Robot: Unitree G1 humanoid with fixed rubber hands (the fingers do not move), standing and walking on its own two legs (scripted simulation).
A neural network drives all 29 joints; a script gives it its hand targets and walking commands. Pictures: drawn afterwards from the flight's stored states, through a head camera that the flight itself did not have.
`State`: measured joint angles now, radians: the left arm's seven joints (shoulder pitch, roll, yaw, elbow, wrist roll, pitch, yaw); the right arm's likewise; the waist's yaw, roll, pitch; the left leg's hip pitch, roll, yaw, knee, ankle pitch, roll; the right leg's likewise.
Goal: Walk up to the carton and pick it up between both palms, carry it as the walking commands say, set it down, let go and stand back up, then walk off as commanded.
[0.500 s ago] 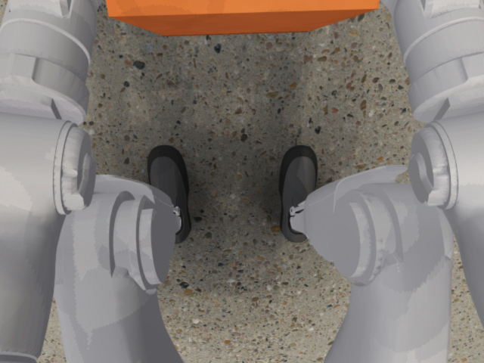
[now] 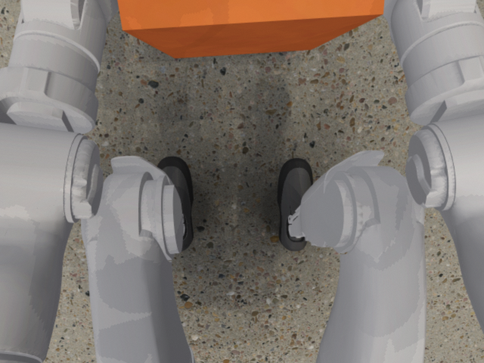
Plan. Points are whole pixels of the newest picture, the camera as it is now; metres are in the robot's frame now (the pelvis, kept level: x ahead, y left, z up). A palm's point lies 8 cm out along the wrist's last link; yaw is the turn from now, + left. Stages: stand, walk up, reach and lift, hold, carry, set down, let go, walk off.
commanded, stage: reach and lift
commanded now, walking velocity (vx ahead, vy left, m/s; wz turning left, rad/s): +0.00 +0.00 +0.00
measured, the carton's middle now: out of the picture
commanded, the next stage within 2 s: none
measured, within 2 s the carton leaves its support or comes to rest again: neither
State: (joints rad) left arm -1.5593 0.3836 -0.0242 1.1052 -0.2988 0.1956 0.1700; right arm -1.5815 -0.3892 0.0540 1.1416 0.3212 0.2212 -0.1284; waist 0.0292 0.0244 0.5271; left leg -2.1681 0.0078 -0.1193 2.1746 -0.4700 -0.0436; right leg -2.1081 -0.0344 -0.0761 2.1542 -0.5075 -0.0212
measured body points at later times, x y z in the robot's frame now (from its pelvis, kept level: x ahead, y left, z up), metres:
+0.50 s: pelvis +0.00 +0.00 +0.01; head +0.33 +0.04 +0.29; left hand +0.57 +0.20 -0.10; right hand +0.59 -0.13 -0.09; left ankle +0.15 +0.14 -0.34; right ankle +0.15 -0.11 -0.34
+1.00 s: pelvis -0.01 +0.00 +0.05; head +0.30 +0.05 +0.36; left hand +0.54 +0.21 -0.03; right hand +0.57 -0.12 -0.03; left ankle +0.15 +0.14 -0.34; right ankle +0.15 -0.11 -0.34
